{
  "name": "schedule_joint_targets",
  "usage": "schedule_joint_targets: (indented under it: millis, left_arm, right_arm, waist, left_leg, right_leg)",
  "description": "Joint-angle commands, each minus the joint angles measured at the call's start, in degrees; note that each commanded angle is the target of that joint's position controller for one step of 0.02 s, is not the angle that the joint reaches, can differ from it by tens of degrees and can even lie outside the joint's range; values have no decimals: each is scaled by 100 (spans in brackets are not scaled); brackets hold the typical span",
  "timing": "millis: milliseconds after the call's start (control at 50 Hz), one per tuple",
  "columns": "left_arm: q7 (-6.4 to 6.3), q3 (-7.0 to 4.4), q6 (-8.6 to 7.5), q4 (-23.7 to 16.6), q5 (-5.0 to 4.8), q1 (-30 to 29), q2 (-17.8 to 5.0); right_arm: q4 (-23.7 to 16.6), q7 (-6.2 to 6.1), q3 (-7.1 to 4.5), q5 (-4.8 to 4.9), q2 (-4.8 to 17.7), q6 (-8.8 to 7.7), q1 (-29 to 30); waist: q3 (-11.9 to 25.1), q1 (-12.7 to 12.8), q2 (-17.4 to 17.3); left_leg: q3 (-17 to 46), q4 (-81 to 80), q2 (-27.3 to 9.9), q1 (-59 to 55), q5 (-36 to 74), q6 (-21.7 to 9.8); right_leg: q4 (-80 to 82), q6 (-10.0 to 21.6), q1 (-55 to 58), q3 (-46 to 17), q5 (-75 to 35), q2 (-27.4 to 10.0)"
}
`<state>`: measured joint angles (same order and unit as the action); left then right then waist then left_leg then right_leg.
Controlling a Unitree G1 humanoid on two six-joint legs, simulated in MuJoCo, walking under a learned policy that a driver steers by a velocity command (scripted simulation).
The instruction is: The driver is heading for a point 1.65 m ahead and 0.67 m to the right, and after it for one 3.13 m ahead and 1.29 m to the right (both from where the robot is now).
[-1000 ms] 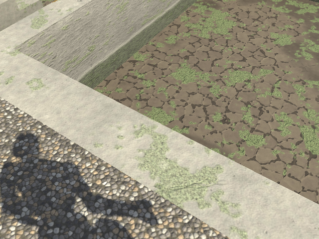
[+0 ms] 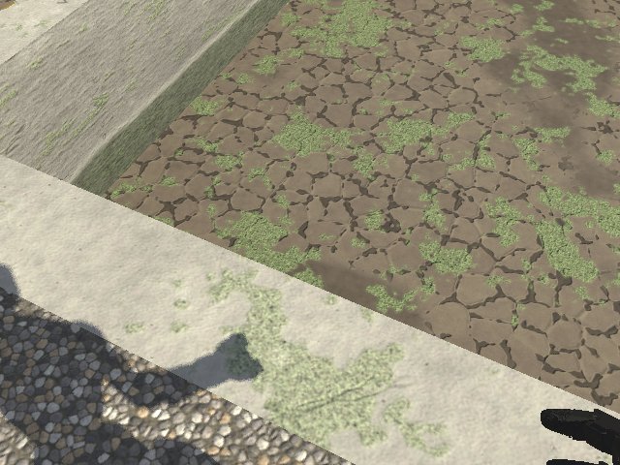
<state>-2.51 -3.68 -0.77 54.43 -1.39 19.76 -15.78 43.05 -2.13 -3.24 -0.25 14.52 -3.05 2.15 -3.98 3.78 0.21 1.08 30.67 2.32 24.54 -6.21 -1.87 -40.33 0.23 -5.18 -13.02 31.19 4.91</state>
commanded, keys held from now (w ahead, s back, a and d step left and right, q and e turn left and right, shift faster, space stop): e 0.72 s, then no key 0.28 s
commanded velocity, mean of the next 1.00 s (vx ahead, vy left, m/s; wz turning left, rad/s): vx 0.02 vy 0.00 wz -0.50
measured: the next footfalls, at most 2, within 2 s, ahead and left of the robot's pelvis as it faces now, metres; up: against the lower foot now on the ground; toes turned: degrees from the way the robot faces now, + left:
right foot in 0.34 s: +0.03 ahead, -0.13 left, +0.00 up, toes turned -15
left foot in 0.90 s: +0.12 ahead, +0.08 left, +0.00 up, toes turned -32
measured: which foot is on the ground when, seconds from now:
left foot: down 0.00-0.34, up 0.36-0.88, down 0.90-1.00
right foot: up 0.00-0.32, down 0.34-0.92, up 0.94-1.00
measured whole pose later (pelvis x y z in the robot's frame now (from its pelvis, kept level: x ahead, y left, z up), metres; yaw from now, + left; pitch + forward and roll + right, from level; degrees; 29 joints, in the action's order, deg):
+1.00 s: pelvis +0.03 -0.01 +0.01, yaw -30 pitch +1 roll +0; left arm -2.7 -3.6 1.9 37.6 -0.5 10.7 -17.8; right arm 49.5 0.0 -2.7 -1.0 15.1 -1.4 -8.2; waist -1.7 -0.7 2.6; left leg 2.4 28.5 1.1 13.8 -15.9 -0.6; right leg -49.1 -1.3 -22.8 -10.7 29.7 7.4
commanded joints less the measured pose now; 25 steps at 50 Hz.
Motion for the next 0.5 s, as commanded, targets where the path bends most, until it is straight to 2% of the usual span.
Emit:
schedule_joint_targets:
  millis: [20,40,60,80,100,120,140,200,240,280,320,340,360,380,400,420,440,460,500]
  left_arm:
    - [-29,-146,90,-434,-75,758,-477]
    - [-56,-206,196,-546,-64,261,-633]
    - [-102,-228,286,-574,-63,216,-601]
    - [-132,-273,353,-618,-6,282,-640]
    - [-117,-271,380,-693,21,325,-590]
    - [-103,-256,370,-780,27,307,-508]
    - [-94,-235,345,-877,33,223,-445]
    - [-3,-157,304,-1226,78,-228,-385]
    - [93,-147,306,-1323,72,-260,-454]
    - [163,-186,346,-1324,74,-131,-589]
    - [216,-238,375,-1199,79,274,-583]
    - [215,-290,382,-1133,121,467,-647]
    - [122,-416,377,-1291,139,413,-1175]
    - [117,-445,262,-1554,324,137,-1700]
    - [133,-404,108,-1638,459,-196,-1544]
    - [121,-366,7,-1686,368,-525,-1382]
    - [112,-316,-24,-1750,227,-772,-1175]
    - [100,-249,-36,-1782,143,-879,-1013]
    - [57,-190,-26,-1793,149,-669,-871]
  right_arm:
    - [-93,-6,-177,-78,846,157,-912]
    - [-182,0,-104,11,539,161,-460]
    - [-184,18,-64,-9,464,196,-155]
    - [-161,21,-79,-60,526,204,7]
    - [-104,-2,-100,-111,612,209,40]
    - [-42,-39,-102,-124,611,203,5]
    - [27,-81,-107,-113,627,199,-97]
    - [117,-177,-178,-37,880,207,-169]
    - [107,-176,-223,11,1032,244,-97]
    - [153,-119,-264,83,1144,276,-207]
    - [188,-84,-263,182,1090,343,-163]
    - [290,-60,-233,203,857,393,-387]
    - [323,4,-172,94,506,445,-707]
    - [-58,-24,-226,36,652,388,-46]
    - [-90,-57,-292,49,852,368,131]
    - [5,-81,-340,77,934,372,-97]
    - [200,-126,-386,23,970,390,-353]
    - [297,-144,-409,-27,972,394,-509]
    - [314,-102,-397,0,876,353,-573]
  waist:
    - [1561,-191,-1110]
    - [770,-240,-731]
    - [540,-145,-589]
    - [462,-74,-809]
    - [428,-19,-951]
    - [448,-17,-934]
    - [514,-62,-841]
    - [767,-180,-654]
    - [892,-159,-693]
    - [877,-143,-628]
    - [854,90,-507]
    - [701,96,-97]
    - [333,-121,1517]
    - [160,-91,1882]
    - [128,-156,1158]
    - [111,-377,950]
    - [226,-486,629]
    - [341,-515,624]
    - [617,-505,604]
  left_leg:
    - [3160,-1241,-2687,-2681,1451,-1395]
    - [2209,-1409,-2182,-1887,357,-1146]
    - [1609,-1604,-1806,-1277,-477,-977]
    - [1214,-1728,-1641,-773,-626,-922]
    - [815,-1816,-1513,-378,-514,-934]
    - [578,-1830,-1481,-319,-386,-996]
    - [490,-1811,-1535,-443,-270,-1097]
    - [512,-1786,-1889,-837,-59,-1287]
    - [369,-1771,-1960,-833,-21,-1229]
    - [224,-1687,-2001,-832,-330,-1101]
    - [-81,-1237,-1868,-568,-865,-738]
    - [-434,-463,-1579,-172,-1348,-345]
    - [-1178,1410,-775,914,-2423,327]
    - [-332,2522,-44,1583,-3225,432]
    - [187,3180,-203,1509,-2803,316]
    - [297,3280,-288,1508,-2160,223]
    - [336,3362,-363,1470,-1748,234]
    - [344,3468,-364,1433,-1428,302]
    - [343,3702,-288,1242,-1140,419]
  right_leg:
    - [-3107,-307,-2249,310,1073,-123]
    - [-3184,-362,-2475,634,568,-366]
    - [-3191,-402,-2335,770,209,-494]
    - [-3284,-444,-2097,883,-61,-547]
    - [-3271,-449,-1825,1025,-274,-570]
    - [-3039,-432,-1762,1111,-393,-595]
    - [-2726,-412,-1801,1153,-454,-644]
    - [-1707,-315,-1721,1098,-664,-950]
    - [-1127,-197,-1317,1209,-818,-973]
    - [-606,-52,-1008,1428,-906,-876]
    - [415,226,-364,1694,-1415,-661]
    - [1005,433,-35,1417,-1602,-629]
    - [2078,983,82,-525,-2455,-1833]
    - [2688,1934,-814,-2188,-2582,-2687]
    - [2810,1842,-1046,-1808,-1983,-2460]
    - [2744,1467,-1045,-1323,-1727,-2160]
    - [2613,1176,-902,-1022,-1569,-1917]
    - [2508,1077,-784,-823,-1875,-1778]
    - [2336,1122,-538,-596,-2772,-1622]
Over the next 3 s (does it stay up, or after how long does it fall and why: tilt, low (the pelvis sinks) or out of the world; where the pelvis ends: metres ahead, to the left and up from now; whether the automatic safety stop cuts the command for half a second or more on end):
stays up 0.44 -0.23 0.01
